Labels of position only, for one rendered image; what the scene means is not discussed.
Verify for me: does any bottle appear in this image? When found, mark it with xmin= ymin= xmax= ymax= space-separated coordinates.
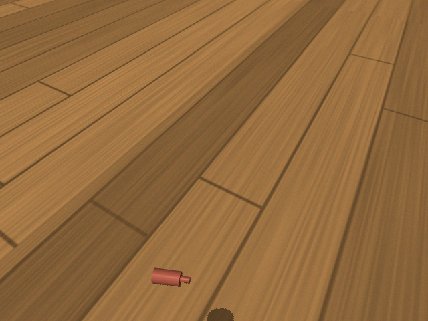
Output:
xmin=151 ymin=268 xmax=191 ymax=286

